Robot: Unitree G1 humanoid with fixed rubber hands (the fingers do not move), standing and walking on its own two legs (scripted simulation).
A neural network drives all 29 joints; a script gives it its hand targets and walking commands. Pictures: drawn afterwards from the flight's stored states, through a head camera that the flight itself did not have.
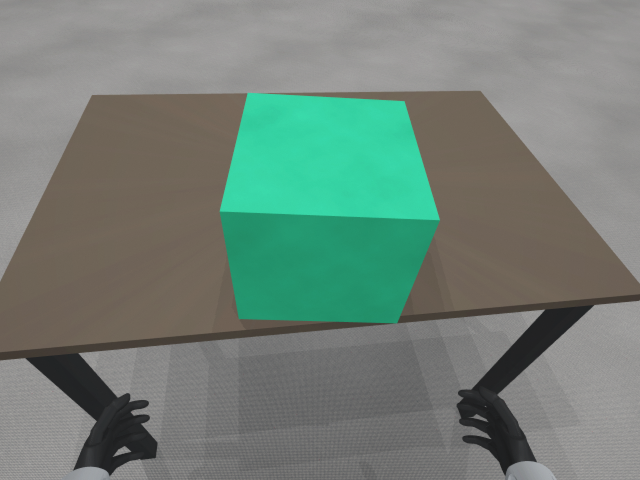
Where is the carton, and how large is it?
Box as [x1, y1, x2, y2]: [220, 93, 439, 322]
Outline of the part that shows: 248,93 220,208 221,221 239,318 397,322 439,220 404,101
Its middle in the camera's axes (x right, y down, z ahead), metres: +0.01 -0.05 +0.60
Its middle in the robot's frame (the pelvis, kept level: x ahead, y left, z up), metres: +0.47 +0.02 +0.06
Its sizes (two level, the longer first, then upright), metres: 0.260 0.242 0.226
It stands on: a table, 0.73 m high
